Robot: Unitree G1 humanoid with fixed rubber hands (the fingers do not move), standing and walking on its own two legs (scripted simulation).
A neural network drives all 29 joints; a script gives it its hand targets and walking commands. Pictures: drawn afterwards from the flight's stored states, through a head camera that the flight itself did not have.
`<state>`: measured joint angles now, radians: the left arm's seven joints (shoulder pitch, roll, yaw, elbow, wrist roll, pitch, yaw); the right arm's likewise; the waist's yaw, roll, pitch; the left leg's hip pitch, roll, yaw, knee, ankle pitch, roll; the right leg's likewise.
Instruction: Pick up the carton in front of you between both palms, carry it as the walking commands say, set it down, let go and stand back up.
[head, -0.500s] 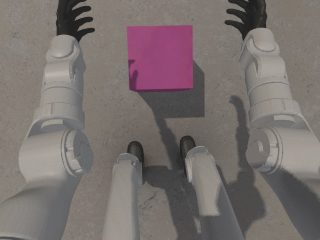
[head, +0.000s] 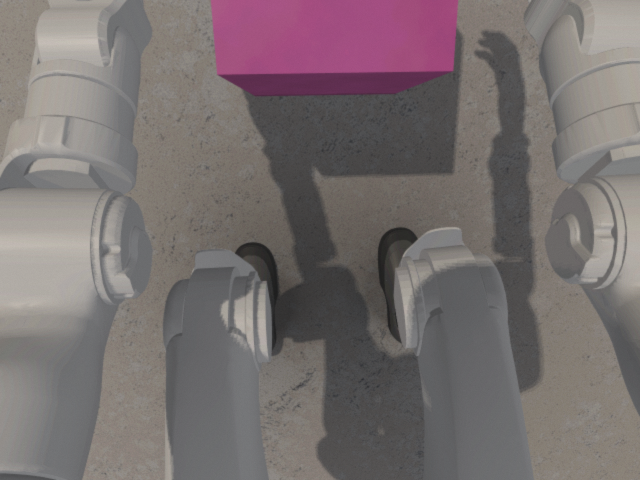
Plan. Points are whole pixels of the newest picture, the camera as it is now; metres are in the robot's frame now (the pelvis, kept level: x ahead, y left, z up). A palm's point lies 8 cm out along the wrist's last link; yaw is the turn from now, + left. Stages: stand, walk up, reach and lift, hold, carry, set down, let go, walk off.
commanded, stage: reach and lift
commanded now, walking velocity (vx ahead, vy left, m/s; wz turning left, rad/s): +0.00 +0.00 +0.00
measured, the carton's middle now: out of the picture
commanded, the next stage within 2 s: none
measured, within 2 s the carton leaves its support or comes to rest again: leaves its support in 1.06 s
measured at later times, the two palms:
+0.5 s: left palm out of the picture +0.57 +0.14 -0.21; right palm out of the picture +0.55 -0.20 -0.21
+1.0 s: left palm out of the picture +0.57 +0.12 -0.21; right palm out of the picture +0.56 -0.18 -0.21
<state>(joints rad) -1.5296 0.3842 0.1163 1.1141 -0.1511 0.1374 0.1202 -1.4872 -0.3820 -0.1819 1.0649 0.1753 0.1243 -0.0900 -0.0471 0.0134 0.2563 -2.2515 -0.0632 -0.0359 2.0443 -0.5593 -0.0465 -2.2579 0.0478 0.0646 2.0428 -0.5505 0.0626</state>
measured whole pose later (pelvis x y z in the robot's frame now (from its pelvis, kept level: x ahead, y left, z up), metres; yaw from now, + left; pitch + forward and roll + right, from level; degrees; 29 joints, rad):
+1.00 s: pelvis +0.01 +0.00 -0.04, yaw +0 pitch +37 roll +0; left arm -1.48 0.25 0.25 0.97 -0.03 0.21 0.10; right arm -1.47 -0.28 -0.28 0.95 0.07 0.21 -0.06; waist -0.03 0.02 0.40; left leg -2.25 -0.07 -0.04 2.24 -0.63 -0.05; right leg -2.25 0.03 0.05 2.23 -0.62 0.05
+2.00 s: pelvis +0.02 +0.00 +0.17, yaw +0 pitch +37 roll +1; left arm -0.85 -0.06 0.44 0.66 0.21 0.38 0.06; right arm -0.88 0.04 -0.46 0.66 -0.22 0.38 -0.04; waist -0.01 0.01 -0.21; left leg -1.64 -0.11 -0.10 1.47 -0.48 -0.06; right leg -1.65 0.10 0.12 1.47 -0.47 0.07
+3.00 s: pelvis +0.08 +0.00 +0.36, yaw -1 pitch -3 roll +0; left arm -0.32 -0.16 0.33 0.45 0.30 0.59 -0.01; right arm -0.36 0.17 -0.33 0.46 -0.29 0.58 -0.01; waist 0.01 0.01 -0.02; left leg -0.20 -0.04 -0.14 0.48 -0.23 -0.02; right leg -0.22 0.04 0.15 0.48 -0.22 0.02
